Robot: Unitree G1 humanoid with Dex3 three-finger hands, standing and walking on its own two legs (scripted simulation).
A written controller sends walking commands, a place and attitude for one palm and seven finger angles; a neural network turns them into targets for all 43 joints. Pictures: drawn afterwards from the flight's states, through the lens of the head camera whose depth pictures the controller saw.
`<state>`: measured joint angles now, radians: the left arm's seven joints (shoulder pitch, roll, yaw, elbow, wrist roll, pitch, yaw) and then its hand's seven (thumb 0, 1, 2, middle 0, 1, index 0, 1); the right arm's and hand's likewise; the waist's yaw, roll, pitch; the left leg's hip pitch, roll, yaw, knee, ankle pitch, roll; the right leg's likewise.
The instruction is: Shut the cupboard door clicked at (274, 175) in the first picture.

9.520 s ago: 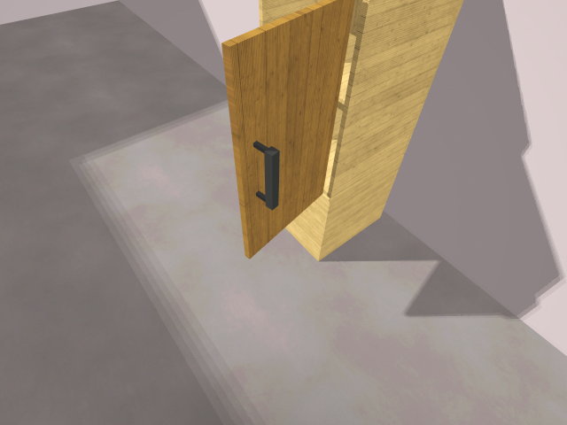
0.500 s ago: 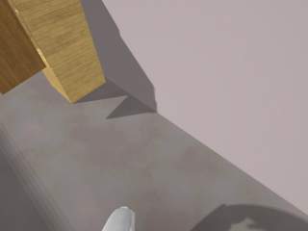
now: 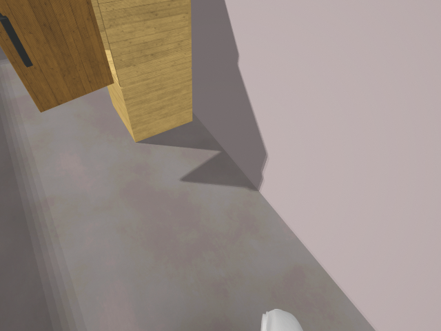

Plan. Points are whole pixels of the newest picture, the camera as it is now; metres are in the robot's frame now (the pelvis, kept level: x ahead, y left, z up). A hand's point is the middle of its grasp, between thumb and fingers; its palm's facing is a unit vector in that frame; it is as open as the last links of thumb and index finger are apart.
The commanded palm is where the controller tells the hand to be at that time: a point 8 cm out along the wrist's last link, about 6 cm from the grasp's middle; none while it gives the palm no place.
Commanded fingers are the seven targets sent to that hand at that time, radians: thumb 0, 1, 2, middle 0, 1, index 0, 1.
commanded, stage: walk to a spot facing it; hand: left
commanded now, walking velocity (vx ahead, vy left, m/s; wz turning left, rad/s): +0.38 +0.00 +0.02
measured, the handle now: (14, 40) +0.90 +0.78 -0.04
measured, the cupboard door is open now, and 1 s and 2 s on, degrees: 100 100 100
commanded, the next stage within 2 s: turn to face it in 0.96 s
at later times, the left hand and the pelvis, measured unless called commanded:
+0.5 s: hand (178, 241) +0.33 +0.12 -0.17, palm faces +0.06 -0.98 -0.18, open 7.2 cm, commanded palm none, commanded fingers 0.00 0.90 0.90 -0.20 -0.30 -0.20 -0.30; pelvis +0.23 -0.05 +0.00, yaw +3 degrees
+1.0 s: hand (157, 223) +0.38 +0.19 -0.19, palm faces +0.21 -0.97 -0.12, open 7.4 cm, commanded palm none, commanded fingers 0.00 0.90 0.90 -0.20 -0.30 -0.20 -0.30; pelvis +0.44 +0.04 +0.00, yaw +8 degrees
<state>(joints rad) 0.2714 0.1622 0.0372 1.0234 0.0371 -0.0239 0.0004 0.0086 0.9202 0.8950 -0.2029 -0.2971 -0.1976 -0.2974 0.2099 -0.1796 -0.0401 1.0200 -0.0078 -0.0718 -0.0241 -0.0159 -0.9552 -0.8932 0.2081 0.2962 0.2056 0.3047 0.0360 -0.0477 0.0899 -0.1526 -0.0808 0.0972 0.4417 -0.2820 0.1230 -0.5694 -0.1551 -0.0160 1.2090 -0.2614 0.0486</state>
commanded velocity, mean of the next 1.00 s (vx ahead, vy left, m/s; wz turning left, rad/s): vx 0.35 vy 0.00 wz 0.08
